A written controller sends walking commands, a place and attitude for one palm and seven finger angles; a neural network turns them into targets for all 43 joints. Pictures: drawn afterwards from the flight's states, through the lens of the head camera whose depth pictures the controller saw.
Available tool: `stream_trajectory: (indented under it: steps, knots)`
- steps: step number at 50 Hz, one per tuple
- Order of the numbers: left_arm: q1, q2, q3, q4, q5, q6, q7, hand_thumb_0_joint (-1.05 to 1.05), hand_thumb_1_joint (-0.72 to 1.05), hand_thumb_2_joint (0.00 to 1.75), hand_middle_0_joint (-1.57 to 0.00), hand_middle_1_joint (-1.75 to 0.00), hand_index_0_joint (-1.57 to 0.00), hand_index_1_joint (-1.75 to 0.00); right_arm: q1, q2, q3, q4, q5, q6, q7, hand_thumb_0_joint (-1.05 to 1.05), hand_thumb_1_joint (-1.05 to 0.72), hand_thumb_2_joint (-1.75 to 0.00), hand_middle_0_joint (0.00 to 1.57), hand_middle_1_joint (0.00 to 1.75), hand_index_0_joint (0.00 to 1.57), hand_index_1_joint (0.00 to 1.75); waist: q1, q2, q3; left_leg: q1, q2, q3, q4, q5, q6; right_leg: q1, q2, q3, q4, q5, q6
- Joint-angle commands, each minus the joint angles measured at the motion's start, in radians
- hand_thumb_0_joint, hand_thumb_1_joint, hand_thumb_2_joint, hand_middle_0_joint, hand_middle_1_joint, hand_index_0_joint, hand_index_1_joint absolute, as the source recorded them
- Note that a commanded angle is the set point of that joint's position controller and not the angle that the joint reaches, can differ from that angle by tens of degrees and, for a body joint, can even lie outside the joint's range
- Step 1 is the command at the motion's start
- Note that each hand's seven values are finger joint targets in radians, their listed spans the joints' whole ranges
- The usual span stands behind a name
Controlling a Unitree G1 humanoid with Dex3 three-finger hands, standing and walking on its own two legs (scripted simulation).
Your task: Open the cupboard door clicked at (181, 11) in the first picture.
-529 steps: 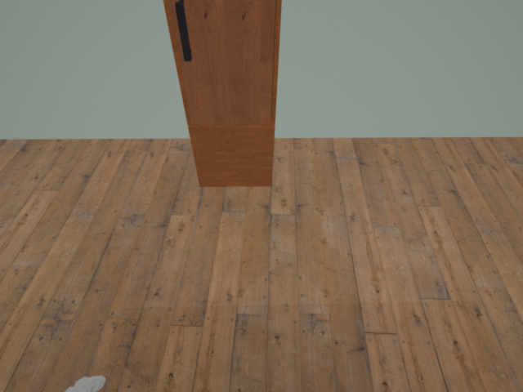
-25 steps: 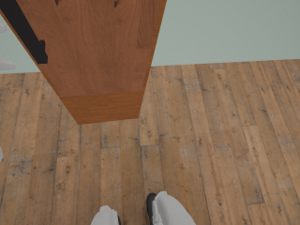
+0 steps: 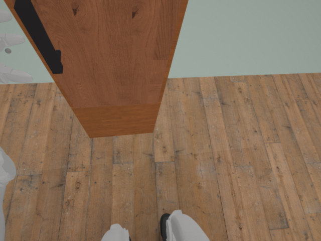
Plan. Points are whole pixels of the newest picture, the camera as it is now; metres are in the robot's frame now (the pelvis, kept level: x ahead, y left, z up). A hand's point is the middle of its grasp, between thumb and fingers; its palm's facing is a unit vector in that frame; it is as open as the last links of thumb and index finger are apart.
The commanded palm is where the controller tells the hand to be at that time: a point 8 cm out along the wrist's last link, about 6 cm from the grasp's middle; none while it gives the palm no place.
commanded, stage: move the hooked fingers beside the handle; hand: left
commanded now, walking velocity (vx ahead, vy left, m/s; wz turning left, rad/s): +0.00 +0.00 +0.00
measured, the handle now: (44, 35) +0.57 +0.21 +0.09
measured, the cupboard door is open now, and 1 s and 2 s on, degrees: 0 0 0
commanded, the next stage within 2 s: slide the fingers in behind the handle in 0.06 s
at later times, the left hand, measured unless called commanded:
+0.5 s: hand (20, 53) +0.52 +0.25 +0.10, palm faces +0.00 -1.00 -0.01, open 14.0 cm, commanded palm +0.50 +0.28 +0.09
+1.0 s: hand (41, 53) +0.52 +0.21 +0.09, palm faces +0.01 -1.00 -0.02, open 14.0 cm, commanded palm +0.50 +0.25 +0.09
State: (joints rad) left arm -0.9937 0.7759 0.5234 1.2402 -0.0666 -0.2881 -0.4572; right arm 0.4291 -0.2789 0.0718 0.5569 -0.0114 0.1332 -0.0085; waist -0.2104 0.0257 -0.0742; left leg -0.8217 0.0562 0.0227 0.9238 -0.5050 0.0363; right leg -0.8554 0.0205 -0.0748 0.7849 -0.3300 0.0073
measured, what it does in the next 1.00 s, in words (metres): stands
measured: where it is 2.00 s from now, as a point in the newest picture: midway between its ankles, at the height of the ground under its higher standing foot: outside the picture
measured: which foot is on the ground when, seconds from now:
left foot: down 0.00-1.00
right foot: down 0.00-1.00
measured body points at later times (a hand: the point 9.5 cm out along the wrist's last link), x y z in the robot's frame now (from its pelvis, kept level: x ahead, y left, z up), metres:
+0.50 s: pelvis -0.01 +0.00 +0.00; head +0.13 +0.03 +0.42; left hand +0.51 +0.30 +0.10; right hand -0.05 -0.26 -0.10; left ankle -0.05 +0.09 -0.69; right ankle +0.01 -0.13 -0.69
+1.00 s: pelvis -0.02 +0.00 +0.00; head +0.13 +0.02 +0.42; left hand +0.51 +0.26 +0.10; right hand -0.04 -0.27 -0.10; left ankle -0.05 +0.09 -0.69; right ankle +0.01 -0.13 -0.69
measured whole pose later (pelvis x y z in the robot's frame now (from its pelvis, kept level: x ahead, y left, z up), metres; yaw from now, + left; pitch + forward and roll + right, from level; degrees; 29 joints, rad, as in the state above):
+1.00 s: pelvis -0.02 +0.00 +0.00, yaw +1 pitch +22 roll -4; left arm -1.04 0.64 0.45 1.25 -0.04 -0.32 -0.31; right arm 0.43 -0.28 0.06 0.59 -0.02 0.09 0.00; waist -0.22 0.03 -0.08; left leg -0.85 0.05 0.02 0.95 -0.49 0.03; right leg -0.88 0.01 -0.07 0.82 -0.32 0.00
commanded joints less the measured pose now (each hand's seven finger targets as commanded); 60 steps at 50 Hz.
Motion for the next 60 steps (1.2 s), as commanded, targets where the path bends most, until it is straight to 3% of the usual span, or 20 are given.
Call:
stream_trajectory:
  steps: [1,3,4,6,11,12,14,17,19,22,25,29,32,38,44,48,51,55,58,60]
  knots:
    - [-0.426,0.306,0.024,-0.202,-0.039,-0.061,-0.010,0.00,-0.50,0.30,-0.30,-1.20,-0.30,-1.20,0.215,-0.211,-0.076,-0.022,-0.001,-0.006,-0.023,0.00,-0.90,-0.90,0.20,0.30,0.20,0.30,-0.009,0.185,-0.486,0.302,-0.012,-0.071,-0.067,0.667,-0.014,0.274,0.038,0.034,-0.006,0.434,-0.030]
    - [-0.407,0.299,0.017,-0.199,-0.033,-0.065,-0.011,0.00,-0.50,0.30,-0.30,-1.20,-0.30,-1.20,0.219,-0.209,-0.077,-0.017,-0.002,-0.006,-0.021,0.00,-0.90,-0.90,0.20,0.30,0.20,0.30,0.001,0.201,-0.504,0.337,-0.009,-0.083,-0.065,0.702,-0.024,0.254,0.039,0.027,-0.005,0.416,-0.030]
    - [-0.427,0.258,-0.016,-0.203,-0.037,-0.065,-0.012,0.00,-0.50,0.30,-0.30,-1.20,-0.30,-1.20,0.216,-0.207,-0.078,-0.010,-0.002,-0.007,-0.021,0.00,-0.90,-0.90,0.20,0.30,0.20,0.30,-0.017,0.198,-0.484,0.345,-0.006,-0.082,-0.065,0.685,-0.022,0.223,0.040,0.025,-0.013,0.394,-0.026]
    - [-0.469,0.269,-0.008,-0.202,-0.040,-0.072,-0.009,0.00,-0.50,0.30,-0.30,-1.20,-0.30,-1.20,0.219,-0.210,-0.076,-0.002,-0.003,-0.008,-0.025,0.00,-0.90,-0.90,0.20,0.30,0.20,0.30,-0.025,0.200,-0.475,0.334,-0.008,-0.085,-0.063,0.654,-0.020,0.216,0.040,0.026,-0.010,0.377,-0.031]
    - [-0.477,0.261,-0.014,-0.183,-0.032,-0.065,0.002,0.00,-0.50,0.30,-0.30,-1.20,-0.30,-1.20,0.225,-0.210,-0.074,0.004,-0.006,-0.014,-0.026,0.00,-0.90,-0.90,0.20,0.30,0.20,0.30,-0.022,0.240,-0.487,0.348,-0.008,-0.090,-0.060,0.658,-0.026,0.187,0.041,0.022,-0.005,0.354,-0.035]
    - [-0.491,0.293,0.004,-0.207,-0.030,-0.070,0.008,0.00,-0.50,0.30,-0.30,-1.20,-0.30,-1.20,0.229,-0.213,-0.076,0.007,-0.008,-0.012,-0.026,0.00,-0.90,-0.90,0.20,0.30,0.20,0.30,-0.020,0.218,-0.511,0.353,-0.004,-0.097,-0.060,0.663,-0.030,0.199,0.041,0.020,-0.003,0.355,-0.031]
    - [-0.467,0.250,-0.018,-0.216,-0.028,-0.071,0.016,0.00,-0.50,0.30,-0.30,-1.20,-0.30,-1.20,0.225,-0.206,-0.076,-0.001,-0.009,-0.014,-0.020,0.00,-0.90,-0.90,0.20,0.30,0.20,0.30,-0.009,0.250,-0.529,0.365,-0.007,-0.093,-0.060,0.684,-0.033,0.204,0.041,0.021,-0.003,0.364,-0.033]
    - [-0.435,0.287,0.023,-0.226,-0.031,-0.073,0.032,0.00,-0.50,0.30,-0.30,-1.20,-0.30,-1.20,0.227,-0.211,-0.081,-0.005,-0.009,-0.013,-0.017,0.00,-0.90,-0.90,0.20,0.30,0.20,0.30,0.003,0.209,-0.538,0.349,-0.005,-0.091,-0.061,0.689,-0.029,0.236,0.042,0.022,-0.001,0.386,-0.033]
    - [-0.444,0.244,-0.015,-0.208,-0.024,-0.063,0.039,0.00,-0.50,0.30,-0.30,-1.20,-0.30,-1.20,0.218,-0.205,-0.076,-0.010,-0.007,-0.012,-0.013,0.00,-0.90,-0.90,0.20,0.30,0.20,0.30,-0.005,0.206,-0.487,0.310,-0.009,-0.082,-0.071,0.621,-0.024,0.229,0.042,0.021,-0.007,0.358,-0.032]
    - [-0.438,0.268,0.010,-0.223,-0.020,-0.070,0.060,0.00,-0.50,0.30,-0.30,-1.20,-0.30,-1.20,0.219,-0.206,-0.077,-0.015,-0.008,-0.014,-0.014,0.00,-0.90,-0.90,0.20,0.30,0.20,0.30,0.004,0.208,-0.503,0.309,-0.011,-0.082,-0.076,0.616,-0.023,0.244,0.041,0.025,-0.006,0.361,-0.033]
    - [-0.449,0.231,-0.008,-0.259,-0.022,-0.084,0.070,0.00,-0.50,0.30,-0.30,-1.20,-0.30,-1.20,0.219,-0.201,-0.082,-0.012,-0.010,-0.018,-0.009,0.00,-0.90,-0.90,0.20,0.30,0.20,0.30,0.004,0.226,-0.513,0.350,-0.008,-0.085,-0.077,0.640,-0.029,0.230,0.042,0.021,-0.008,0.355,-0.033]
    - [-0.417,0.211,-0.013,-0.211,-0.031,-0.080,0.070,0.00,-0.50,0.30,-0.30,-1.20,-0.30,-1.20,0.217,-0.202,-0.082,-0.008,-0.007,-0.020,-0.007,0.00,-0.90,-0.90,0.20,0.30,0.20,0.30,0.001,0.163,-0.471,0.297,-0.010,-0.080,-0.083,0.589,-0.022,0.247,0.041,0.023,-0.012,0.351,-0.031]
    - [-0.439,0.191,-0.027,-0.237,-0.025,-0.085,0.080,0.00,-0.50,0.30,-0.30,-1.20,-0.30,-1.20,0.218,-0.197,-0.083,-0.006,-0.008,-0.023,-0.008,0.00,-0.90,-0.90,0.20,0.30,0.20,0.30,0.001,0.201,-0.495,0.336,-0.010,-0.087,-0.082,0.622,-0.027,0.224,0.039,0.021,-0.007,0.349,-0.033]
    - [-0.490,0.113,-0.075,-0.242,-0.026,-0.096,0.107,0.00,-0.50,0.30,-0.30,-1.20,-0.30,-1.20,0.216,-0.190,-0.085,0.003,-0.011,-0.036,-0.006,0.00,-0.90,-0.90,0.20,0.30,0.20,0.30,-0.018,0.189,-0.482,0.338,-0.012,-0.088,-0.081,0.593,-0.026,0.204,0.038,0.023,-0.008,0.333,-0.029]
    - [-0.495,0.124,-0.062,-0.162,-0.010,-0.086,0.145,0.00,-0.50,0.30,-0.30,-1.20,-0.30,-1.20,0.215,-0.193,-0.082,0.014,-0.010,-0.044,-0.007,0.00,-0.90,-0.90,0.20,0.30,0.20,0.30,-0.025,0.120,-0.428,0.249,-0.021,-0.079,-0.082,0.490,-0.015,0.215,0.034,0.031,-0.012,0.296,-0.026]
    - [-0.510,0.161,-0.040,-0.233,0.010,-0.114,0.163,0.00,-0.50,0.30,-0.30,-1.20,-0.30,-1.20,0.216,-0.187,-0.084,0.005,-0.016,-0.054,-0.006,0.00,-0.90,-0.90,0.20,0.30,0.20,0.30,-0.002,0.200,-0.540,0.304,-0.025,-0.076,-0.068,0.555,-0.021,0.249,0.029,0.038,0.008,0.348,-0.032]
    - [-0.497,0.096,-0.073,-0.217,-0.005,-0.114,0.162,0.00,-0.50,0.30,-0.30,-1.20,-0.30,-1.20,0.223,-0.187,-0.085,0.006,-0.015,-0.053,-0.002,0.00,-0.90,-0.90,0.20,0.30,0.20,0.30,-0.016,0.159,-0.520,0.317,-0.018,-0.085,-0.067,0.595,-0.022,0.235,0.035,0.030,0.007,0.362,-0.032]
    - [-0.477,0.123,-0.053,-0.193,0.001,-0.090,0.168,0.00,-0.50,0.30,-0.30,-1.20,-0.30,-1.20,0.222,-0.188,-0.086,0.006,-0.012,-0.050,-0.003,0.00,-0.90,-0.90,0.20,0.30,0.20,0.30,-0.006,0.131,-0.501,0.254,-0.025,-0.069,-0.076,0.537,-0.014,0.280,0.032,0.036,0.002,0.373,-0.029]
    - [-0.502,0.075,-0.089,-0.230,0.002,-0.098,0.173,0.00,-0.50,0.30,-0.30,-1.20,-0.30,-1.20,0.225,-0.183,-0.089,0.011,-0.014,-0.052,0.001,0.00,-0.90,-0.90,0.20,0.30,0.20,0.30,-0.016,0.175,-0.516,0.303,-0.022,-0.073,-0.072,0.567,-0.018,0.243,0.033,0.034,0.000,0.370,-0.028]
    - [-0.491,0.046,-0.102,-0.209,-0.006,-0.091,0.175,0.00,-0.50,0.30,-0.30,-1.20,-0.30,-1.20,0.228,-0.182,-0.090,0.015,-0.014,-0.052,0.002,0.00,-0.90,-0.90,0.20,0.30,0.20,0.30,-0.024,0.137,-0.495,0.282,-0.024,-0.070,-0.078,0.547,-0.015,0.257,0.034,0.034,-0.007,0.370,-0.027]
